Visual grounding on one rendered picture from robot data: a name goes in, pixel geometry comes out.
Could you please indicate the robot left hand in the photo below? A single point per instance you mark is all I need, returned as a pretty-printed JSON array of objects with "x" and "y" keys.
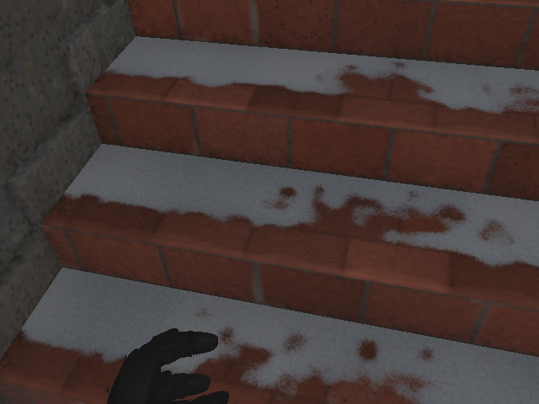
[{"x": 140, "y": 380}]

